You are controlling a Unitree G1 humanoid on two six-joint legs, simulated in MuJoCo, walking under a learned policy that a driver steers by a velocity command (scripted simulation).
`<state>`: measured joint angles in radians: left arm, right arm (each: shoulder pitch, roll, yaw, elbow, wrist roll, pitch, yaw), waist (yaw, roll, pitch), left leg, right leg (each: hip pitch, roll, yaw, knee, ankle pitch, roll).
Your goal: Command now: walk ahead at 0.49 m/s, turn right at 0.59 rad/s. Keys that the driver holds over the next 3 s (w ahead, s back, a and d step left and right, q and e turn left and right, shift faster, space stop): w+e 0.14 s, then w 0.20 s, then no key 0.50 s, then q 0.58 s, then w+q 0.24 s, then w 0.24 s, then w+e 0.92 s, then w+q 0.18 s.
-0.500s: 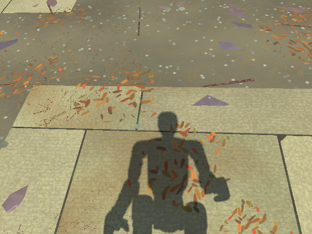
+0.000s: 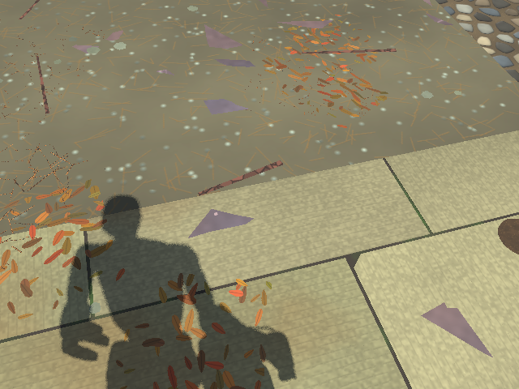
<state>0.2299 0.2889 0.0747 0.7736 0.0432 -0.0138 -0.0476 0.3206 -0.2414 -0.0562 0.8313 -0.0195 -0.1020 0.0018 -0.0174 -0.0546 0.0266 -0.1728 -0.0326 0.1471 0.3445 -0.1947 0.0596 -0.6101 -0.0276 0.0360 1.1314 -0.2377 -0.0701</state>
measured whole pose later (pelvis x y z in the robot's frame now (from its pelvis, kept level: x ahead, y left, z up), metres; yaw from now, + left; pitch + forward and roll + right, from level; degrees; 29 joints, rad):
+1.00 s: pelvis +0.37 -0.06 +0.00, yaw -9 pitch +0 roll -1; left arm 0.20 0.20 0.03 1.00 0.02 0.02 0.04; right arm 0.26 -0.20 -0.02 0.96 -0.02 0.00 -0.02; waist -0.02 0.00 0.06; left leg -0.31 -0.04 0.04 0.43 -0.11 0.08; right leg -0.31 0.03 0.02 0.78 -0.48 -0.01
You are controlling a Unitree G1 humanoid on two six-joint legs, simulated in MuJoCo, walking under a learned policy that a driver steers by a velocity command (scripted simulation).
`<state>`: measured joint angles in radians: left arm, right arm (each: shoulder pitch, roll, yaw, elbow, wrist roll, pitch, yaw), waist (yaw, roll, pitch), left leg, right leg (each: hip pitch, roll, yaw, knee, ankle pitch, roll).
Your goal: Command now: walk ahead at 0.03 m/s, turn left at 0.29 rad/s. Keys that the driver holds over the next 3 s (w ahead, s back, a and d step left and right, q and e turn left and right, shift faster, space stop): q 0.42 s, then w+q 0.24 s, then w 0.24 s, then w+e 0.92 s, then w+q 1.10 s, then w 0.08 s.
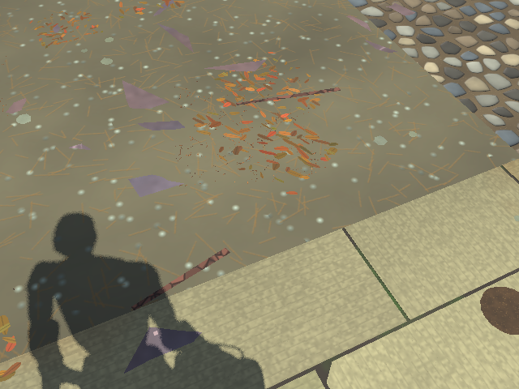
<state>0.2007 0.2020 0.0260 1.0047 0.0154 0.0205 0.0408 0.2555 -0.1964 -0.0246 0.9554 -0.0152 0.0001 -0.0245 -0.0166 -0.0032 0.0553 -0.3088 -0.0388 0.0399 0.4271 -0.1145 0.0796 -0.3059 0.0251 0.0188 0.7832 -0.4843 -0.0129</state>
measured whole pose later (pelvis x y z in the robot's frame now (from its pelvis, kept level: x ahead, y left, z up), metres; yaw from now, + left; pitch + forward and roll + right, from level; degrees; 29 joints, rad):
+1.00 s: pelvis +0.10 +0.08 -0.01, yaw +28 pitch +1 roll +0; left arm 0.10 0.25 0.04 0.83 0.03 -0.01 -0.06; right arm 0.45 -0.22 -0.03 0.95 -0.02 -0.06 0.00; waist -0.03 -0.03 0.04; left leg 0.18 -0.09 -0.03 0.13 -0.33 0.09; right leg -0.65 -0.06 -0.10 0.74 -0.08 -0.03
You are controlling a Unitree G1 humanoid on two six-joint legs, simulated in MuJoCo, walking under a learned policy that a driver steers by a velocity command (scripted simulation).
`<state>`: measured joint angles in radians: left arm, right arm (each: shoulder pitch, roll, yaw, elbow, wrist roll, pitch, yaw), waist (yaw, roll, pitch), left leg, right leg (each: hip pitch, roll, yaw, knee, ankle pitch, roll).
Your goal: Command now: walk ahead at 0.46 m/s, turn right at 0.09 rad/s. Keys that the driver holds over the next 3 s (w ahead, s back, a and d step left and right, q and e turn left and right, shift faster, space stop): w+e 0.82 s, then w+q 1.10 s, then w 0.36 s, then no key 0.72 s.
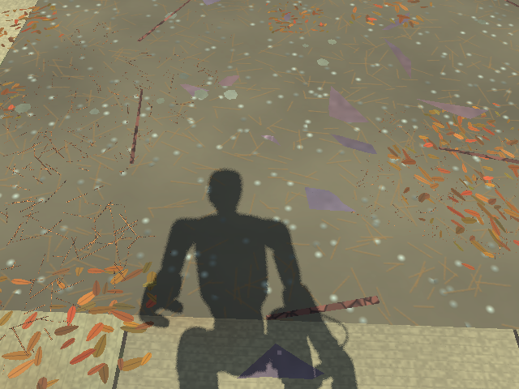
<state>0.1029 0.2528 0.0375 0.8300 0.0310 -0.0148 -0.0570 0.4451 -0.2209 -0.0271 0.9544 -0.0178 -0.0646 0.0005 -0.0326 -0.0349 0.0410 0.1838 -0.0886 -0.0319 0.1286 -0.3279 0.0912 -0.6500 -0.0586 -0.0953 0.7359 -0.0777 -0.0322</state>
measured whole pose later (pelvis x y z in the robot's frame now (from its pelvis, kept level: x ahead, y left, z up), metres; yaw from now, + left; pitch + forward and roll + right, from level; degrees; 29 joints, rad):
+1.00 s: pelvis +0.55 -0.07 +0.01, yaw -28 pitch +2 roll +1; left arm 0.08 0.27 0.03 0.75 0.04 -0.02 -0.06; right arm 0.44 -0.24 -0.03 0.91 -0.01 -0.09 0.02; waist -0.07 -0.04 0.02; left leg -0.04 -0.02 0.12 0.25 -0.24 0.03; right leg -0.62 -0.06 0.02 0.78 -0.12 -0.03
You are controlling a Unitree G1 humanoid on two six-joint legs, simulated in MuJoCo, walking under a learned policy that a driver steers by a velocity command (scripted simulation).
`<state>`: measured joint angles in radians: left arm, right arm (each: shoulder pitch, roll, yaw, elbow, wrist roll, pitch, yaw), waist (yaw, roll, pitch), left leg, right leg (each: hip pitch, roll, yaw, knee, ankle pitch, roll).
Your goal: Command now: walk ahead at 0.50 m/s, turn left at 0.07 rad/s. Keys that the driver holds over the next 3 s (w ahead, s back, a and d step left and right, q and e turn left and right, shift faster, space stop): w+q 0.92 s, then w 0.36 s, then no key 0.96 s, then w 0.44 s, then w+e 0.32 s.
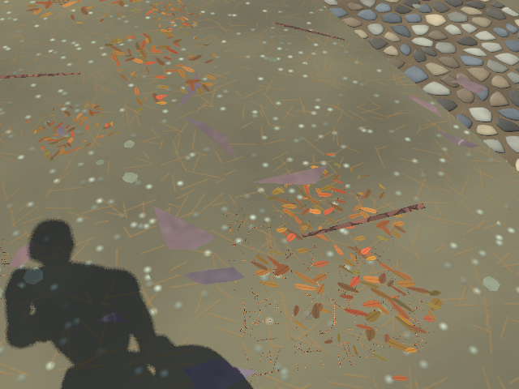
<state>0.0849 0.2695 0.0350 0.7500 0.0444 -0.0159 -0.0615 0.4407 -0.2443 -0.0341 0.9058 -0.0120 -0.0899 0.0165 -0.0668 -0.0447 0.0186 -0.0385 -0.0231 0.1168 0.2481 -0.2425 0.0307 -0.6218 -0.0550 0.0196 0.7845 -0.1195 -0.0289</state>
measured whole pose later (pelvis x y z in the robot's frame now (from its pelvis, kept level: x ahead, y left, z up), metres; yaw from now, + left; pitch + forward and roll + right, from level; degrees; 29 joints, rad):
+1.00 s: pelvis +0.49 +0.11 +0.00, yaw +32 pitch +1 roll +0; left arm 0.11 0.26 0.04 0.74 0.04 -0.02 -0.02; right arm 0.39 -0.27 -0.07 0.85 0.00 -0.04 0.01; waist -0.06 -0.04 0.04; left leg -0.07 -0.15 -0.09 0.28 -0.22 0.13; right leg -0.67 -0.12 0.03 0.82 -0.09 0.05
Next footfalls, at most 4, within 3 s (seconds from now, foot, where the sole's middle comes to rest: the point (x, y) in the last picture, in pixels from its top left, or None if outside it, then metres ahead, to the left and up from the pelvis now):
0.12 right None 0.22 -0.11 -0.78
0.64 left None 0.45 0.14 -0.78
1.20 right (191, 277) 0.80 0.16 -0.78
1.66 left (109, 276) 0.82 0.39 -0.78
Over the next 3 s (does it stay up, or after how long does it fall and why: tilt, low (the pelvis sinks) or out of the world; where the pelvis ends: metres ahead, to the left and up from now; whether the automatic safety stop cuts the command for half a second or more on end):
stays up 1.02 0.45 -0.03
